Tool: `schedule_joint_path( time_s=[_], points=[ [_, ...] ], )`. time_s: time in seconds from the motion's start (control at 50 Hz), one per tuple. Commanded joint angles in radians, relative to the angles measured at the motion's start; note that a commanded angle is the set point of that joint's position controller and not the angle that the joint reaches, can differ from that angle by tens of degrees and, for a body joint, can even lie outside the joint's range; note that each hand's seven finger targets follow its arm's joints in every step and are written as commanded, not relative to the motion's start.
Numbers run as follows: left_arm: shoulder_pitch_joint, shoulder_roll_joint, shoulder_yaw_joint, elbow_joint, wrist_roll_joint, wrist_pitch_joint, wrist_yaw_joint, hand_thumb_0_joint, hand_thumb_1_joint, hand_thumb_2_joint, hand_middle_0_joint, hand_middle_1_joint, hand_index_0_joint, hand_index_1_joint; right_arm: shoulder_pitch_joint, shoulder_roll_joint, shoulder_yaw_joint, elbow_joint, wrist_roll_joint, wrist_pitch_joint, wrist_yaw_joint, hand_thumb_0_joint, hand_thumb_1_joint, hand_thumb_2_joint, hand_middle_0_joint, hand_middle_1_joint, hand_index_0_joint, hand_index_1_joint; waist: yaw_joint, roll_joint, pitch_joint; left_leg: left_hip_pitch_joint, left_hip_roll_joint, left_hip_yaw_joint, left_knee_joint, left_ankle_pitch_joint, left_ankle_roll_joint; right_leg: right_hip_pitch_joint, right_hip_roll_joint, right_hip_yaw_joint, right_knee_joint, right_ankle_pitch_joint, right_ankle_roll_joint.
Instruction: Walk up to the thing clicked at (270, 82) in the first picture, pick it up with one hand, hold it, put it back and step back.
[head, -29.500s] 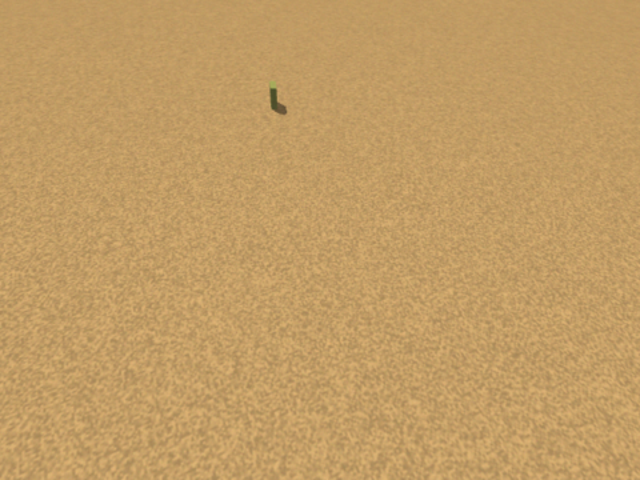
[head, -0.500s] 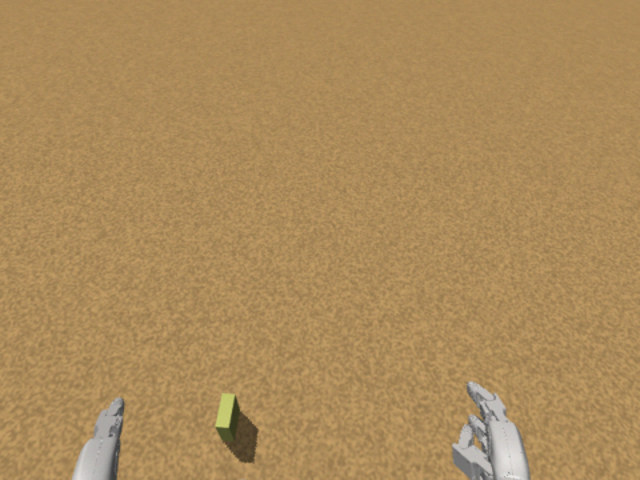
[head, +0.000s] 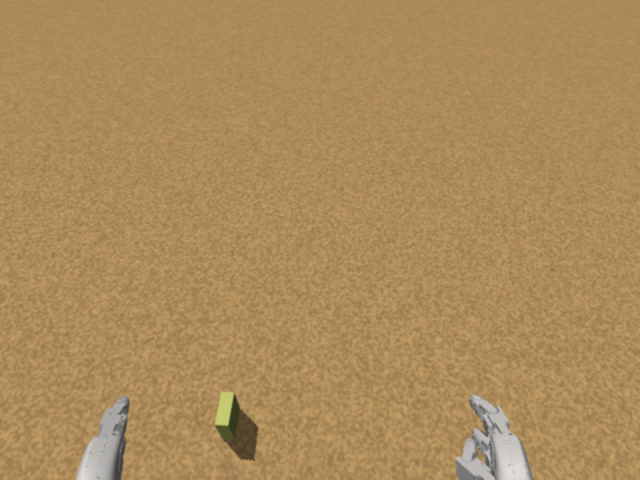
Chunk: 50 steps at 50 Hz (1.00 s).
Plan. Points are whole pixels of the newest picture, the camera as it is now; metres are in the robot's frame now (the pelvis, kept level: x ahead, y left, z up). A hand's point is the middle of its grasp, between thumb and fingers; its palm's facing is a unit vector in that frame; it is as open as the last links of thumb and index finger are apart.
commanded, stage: home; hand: left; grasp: from the side
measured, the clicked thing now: (228, 415) +0.41 +0.21 -0.66
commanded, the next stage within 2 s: stand in 0.90 s
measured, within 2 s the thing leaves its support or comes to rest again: neither
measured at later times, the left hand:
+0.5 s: hand (159, 468) +0.17 +0.18 -0.06, palm faces +0.11 -0.96 -0.27, open 17.3 cm
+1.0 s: hand (152, 464) +0.18 +0.19 -0.05, palm faces +0.10 -0.96 -0.27, open 17.5 cm
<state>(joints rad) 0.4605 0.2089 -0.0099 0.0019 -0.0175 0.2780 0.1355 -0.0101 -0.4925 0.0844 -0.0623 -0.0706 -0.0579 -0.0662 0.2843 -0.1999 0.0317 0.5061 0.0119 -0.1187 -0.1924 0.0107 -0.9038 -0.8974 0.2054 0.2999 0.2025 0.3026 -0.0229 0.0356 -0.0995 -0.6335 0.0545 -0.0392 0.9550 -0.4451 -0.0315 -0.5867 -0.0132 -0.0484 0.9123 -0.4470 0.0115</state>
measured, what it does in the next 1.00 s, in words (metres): stands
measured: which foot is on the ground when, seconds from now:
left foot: down 0.00-1.00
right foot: down 0.00-1.00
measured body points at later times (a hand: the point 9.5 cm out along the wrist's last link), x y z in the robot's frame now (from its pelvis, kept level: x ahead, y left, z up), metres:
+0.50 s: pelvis +0.00 +0.00 +0.00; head +0.02 +0.00 +0.45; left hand +0.16 +0.23 -0.03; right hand +0.17 -0.24 -0.07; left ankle +0.02 +0.14 -0.69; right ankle +0.01 -0.13 -0.69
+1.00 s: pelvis +0.01 +0.01 +0.00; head +0.03 +0.01 +0.45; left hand +0.17 +0.24 -0.03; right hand +0.17 -0.23 -0.07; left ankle +0.02 +0.14 -0.69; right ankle +0.01 -0.13 -0.69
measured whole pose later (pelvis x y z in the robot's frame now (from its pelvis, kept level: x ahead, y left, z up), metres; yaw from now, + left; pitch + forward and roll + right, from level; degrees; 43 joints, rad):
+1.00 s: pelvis +0.01 +0.01 +0.00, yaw +0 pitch +7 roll -2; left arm 0.45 0.21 -0.01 0.01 -0.02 0.27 0.13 -0.01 -0.55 0.05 -0.06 -0.06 -0.05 -0.06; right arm 0.27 -0.19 0.03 0.52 0.01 -0.13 -0.19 0.01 -0.90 -0.90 0.21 0.30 0.20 0.30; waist -0.02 0.03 -0.10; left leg -0.61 0.05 -0.03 0.95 -0.46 -0.02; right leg -0.56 -0.02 -0.04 0.89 -0.45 0.02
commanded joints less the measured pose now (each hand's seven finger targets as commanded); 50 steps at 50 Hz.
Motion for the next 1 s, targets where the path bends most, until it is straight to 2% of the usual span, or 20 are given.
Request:
schedule_joint_path(
  time_s=[0.0, 0.22, 0.24, 0.26, 0.3, 0.34, 0.36, 0.4, 0.46, 0.48, 0.56, 0.6, 0.62, 0.7, 0.76, 0.78, 0.8, 0.92, 0.94, 0.98],
  points=[
    [-0.04, 0.095, 0.055, -0.177, 0.015, -0.05, 0.012, 0.0, -0.493, 0.09, -0.055, -0.068, -0.055, -0.067, -0.084, -0.113, -0.047, -0.162, -0.005, -0.062, -0.012, 0.0, -0.9, -0.9, 0.199, 0.3, 0.199, 0.3, -0.004, -0.019, -0.096, 0.083, -0.046, 0.039, -0.156, 0.113, 0.036, 0.042, 0.028, -0.013, -0.177, 0.115, -0.008],
    [-0.047, 0.106, 0.07, -0.193, 0.012, -0.055, 0.011, 0.0, -0.522, 0.073, -0.052, -0.062, -0.052, -0.062, -0.085, -0.114, -0.048, -0.153, -0.005, -0.064, -0.013, 0.0, -0.9, -0.9, 0.2, 0.3, 0.2, 0.3, -0.002, -0.009, -0.103, 0.094, -0.047, 0.049, -0.149, 0.141, 0.036, 0.053, 0.023, -0.003, -0.18, 0.145, -0.007],
    [-0.038, 0.105, 0.065, -0.184, 0.012, -0.055, 0.009, 0.0, -0.512, 0.079, -0.053, -0.064, -0.053, -0.063, -0.088, -0.11, -0.045, -0.151, -0.004, -0.065, -0.013, 0.0, -0.9, -0.9, 0.2, 0.3, 0.2, 0.3, 0.004, -0.016, -0.089, 0.084, -0.05, 0.049, -0.148, 0.138, 0.036, 0.05, 0.023, -0.004, -0.184, 0.141, -0.006],
    [-0.026, 0.087, 0.052, -0.152, 0.011, -0.052, 0.006, 0.0, -0.524, 0.072, -0.052, -0.062, -0.052, -0.062, -0.088, -0.112, -0.045, -0.155, -0.004, -0.065, -0.01, 0.0, -0.9, -0.9, 0.2, 0.3, 0.199, 0.3, -0.006, -0.021, -0.071, 0.077, -0.05, 0.051, -0.149, 0.123, 0.037, 0.038, 0.023, -0.003, -0.187, 0.13, -0.004],
    [-0.033, 0.095, 0.065, -0.176, 0.012, -0.055, 0.009, 0.0, -0.521, 0.073, -0.052, -0.062, -0.052, -0.062, -0.086, -0.111, -0.047, -0.151, -0.007, -0.066, -0.012, 0.0, -0.9, -0.9, 0.2, 0.3, 0.2, 0.3, 0.002, -0.007, -0.102, 0.087, -0.049, 0.049, -0.147, 0.143, 0.036, 0.06, 0.024, -0.005, -0.179, 0.15, -0.006],
    [-0.041, 0.099, 0.063, -0.182, 0.013, -0.056, 0.007, 0.0, -0.536, 0.065, -0.051, -0.06, -0.051, -0.059, -0.089, -0.113, -0.048, -0.153, -0.005, -0.066, -0.012, 0.0, -0.9, -0.9, 0.2, 0.3, 0.2, 0.3, -0.001, -0.013, -0.089, 0.093, -0.047, 0.05, -0.15, 0.142, 0.036, 0.047, 0.025, -0.004, -0.18, 0.145, -0.006],
    [-0.05, 0.105, 0.063, -0.206, 0.012, -0.059, 0.008, 0.0, -0.525, 0.071, -0.052, -0.062, -0.052, -0.061, -0.084, -0.113, -0.048, -0.153, -0.005, -0.065, -0.012, 0.0, -0.9, -0.9, 0.199, 0.3, 0.199, 0.3, -0.003, -0.002, -0.115, 0.101, -0.048, 0.048, -0.149, 0.155, 0.035, 0.055, 0.025, -0.004, -0.176, 0.16, -0.007],
    [-0.041, 0.092, 0.053, -0.171, 0.011, -0.054, 0.008, 0.0, -0.546, 0.059, -0.049, -0.058, -0.05, -0.058, -0.086, -0.112, -0.045, -0.145, -0.006, -0.067, -0.011, 0.0, -0.9, -0.9, 0.2, 0.3, 0.199, 0.3, -0.004, -0.006, -0.08, 0.086, -0.049, 0.047, -0.151, 0.144, 0.036, 0.046, 0.025, -0.009, -0.179, 0.149, -0.007],
    [-0.031, 0.087, 0.056, -0.167, 0.01, -0.056, 0.006, 0.0, -0.546, 0.059, -0.049, -0.059, -0.05, -0.058, -0.09, -0.111, -0.047, -0.153, -0.006, -0.068, -0.011, 0.0, -0.9, -0.9, 0.199, 0.3, 0.199, 0.3, -0.001, -0.011, -0.084, 0.084, -0.049, 0.048, -0.152, 0.13, 0.036, 0.045, 0.025, -0.007, -0.182, 0.135, -0.007],
    [-0.039, 0.096, 0.063, -0.194, 0.014, -0.06, 0.007, 0.0, -0.532, 0.067, -0.051, -0.061, -0.051, -0.06, -0.086, -0.11, -0.049, -0.15, -0.008, -0.067, -0.012, 0.0, -0.9, -0.9, 0.2, 0.3, 0.2, 0.3, -0.003, -0.017, -0.119, 0.101, -0.047, 0.046, -0.147, 0.156, 0.037, 0.065, 0.027, -0.008, -0.176, 0.163, -0.006],
    [-0.032, 0.096, 0.061, -0.192, 0.012, -0.058, 0.009, 0.0, -0.561, 0.05, -0.048, -0.056, -0.048, -0.056, -0.086, -0.114, -0.05, -0.152, -0.006, -0.066, -0.011, 0.0, -0.9, -0.9, 0.199, 0.3, 0.199, 0.3, 0.005, 0.01, -0.118, 0.108, -0.045, 0.042, -0.152, 0.186, 0.03, 0.065, 0.031, -0.015, -0.162, 0.183, -0.013],
    [-0.038, 0.1, 0.062, -0.2, 0.014, -0.059, 0.01, 0.0, -0.558, 0.052, -0.048, -0.057, -0.048, -0.056, -0.083, -0.113, -0.05, -0.148, -0.005, -0.066, -0.012, 0.0, -0.9, -0.9, 0.199, 0.3, 0.199, 0.3, 0.004, 0.002, -0.115, 0.11, -0.044, 0.041, -0.152, 0.191, 0.031, 0.066, 0.031, -0.014, -0.162, 0.187, -0.012],
    [-0.022, 0.082, 0.051, -0.174, 0.014, -0.056, 0.009, 0.0, -0.561, 0.05, -0.048, -0.056, -0.048, -0.055, -0.079, -0.114, -0.052, -0.145, -0.008, -0.066, -0.012, 0.0, -0.9, -0.9, 0.2, 0.3, 0.199, 0.3, -0.007, -0.005, -0.114, 0.117, -0.042, 0.043, -0.149, 0.203, 0.032, 0.065, 0.032, -0.012, -0.159, 0.202, -0.011],
    [-0.022, 0.086, 0.055, -0.165, 0.016, -0.053, 0.011, 0.0, -0.549, 0.057, -0.049, -0.058, -0.049, -0.058, -0.075, -0.113, -0.052, -0.142, -0.009, -0.065, -0.013, 0.0, -0.9, -0.9, 0.199, 0.3, 0.199, 0.3, -0.001, -0.012, -0.111, 0.113, -0.041, 0.04, -0.143, 0.233, 0.032, 0.075, 0.031, -0.016, -0.156, 0.232, -0.01],
    [-0.043, 0.09, 0.056, -0.167, 0.015, -0.054, 0.01, 0.0, -0.552, 0.056, -0.049, -0.058, -0.049, -0.058, -0.083, -0.117, -0.051, -0.146, -0.009, -0.064, -0.009, 0.0, -0.901, -0.9, 0.199, 0.3, 0.199, 0.3, -0.001, -0.003, -0.086, 0.1, -0.04, 0.035, -0.164, 0.18, 0.031, 0.06, 0.033, -0.021, -0.163, 0.173, -0.013],
    [-0.033, 0.094, 0.064, -0.175, 0.015, -0.055, 0.012, 0.0, -0.572, 0.044, -0.047, -0.055, -0.047, -0.054, -0.088, -0.112, -0.049, -0.148, -0.008, -0.065, -0.009, 0.0, -0.9, -0.9, 0.199, 0.3, 0.199, 0.3, 0.013, 0.013, -0.09, 0.1, -0.039, 0.033, -0.17, 0.176, 0.028, 0.065, 0.033, -0.024, -0.16, 0.165, -0.016],
    [-0.033, 0.087, 0.053, -0.169, 0.015, -0.056, 0.01, 0.0, -0.561, 0.05, -0.048, -0.057, -0.048, -0.056, -0.082, -0.115, -0.051, -0.146, -0.009, -0.065, -0.008, 0.0, -0.901, -0.9, 0.199, 0.3, 0.199, 0.3, 0.002, 0.01, -0.091, 0.106, -0.039, 0.035, -0.169, 0.176, 0.029, 0.063, 0.034, -0.021, -0.161, 0.167, -0.015],
    [-0.035, 0.09, 0.059, -0.186, 0.015, -0.055, 0.01, 0.0, -0.567, 0.047, -0.047, -0.056, -0.047, -0.055, -0.08, -0.112, -0.05, -0.148, -0.008, -0.066, -0.007, 0.0, -0.9, -0.9, 0.199, 0.3, 0.199, 0.3, 0.004, 0.012, -0.095, 0.11, -0.036, 0.033, -0.174, 0.172, 0.027, 0.059, 0.038, -0.025, -0.16, 0.16, -0.017],
    [-0.029, 0.079, 0.046, -0.16, 0.014, -0.051, 0.008, 0.0, -0.574, 0.043, -0.047, -0.054, -0.047, -0.054, -0.082, -0.113, -0.049, -0.149, -0.008, -0.068, -0.006, 0.0, -0.9, -0.9, 0.199, 0.3, 0.199, 0.3, 0.0, 0.001, -0.072, 0.095, -0.039, 0.034, -0.171, 0.165, 0.028, 0.054, 0.035, -0.026, -0.164, 0.155, -0.015],
    [-0.041, 0.088, 0.051, -0.171, 0.015, -0.053, 0.009, 0.0, -0.539, 0.063, -0.05, -0.06, -0.05, -0.06, -0.079, -0.115, -0.05, -0.145, -0.009, -0.068, -0.007, 0.0, -0.901, -0.9, 0.199, 0.3, 0.199, 0.3, 0.001, 0.006, -0.096, 0.107, -0.039, 0.034, -0.169, 0.18, 0.029, 0.062, 0.036, -0.023, -0.159, 0.17, -0.015]
  ],
)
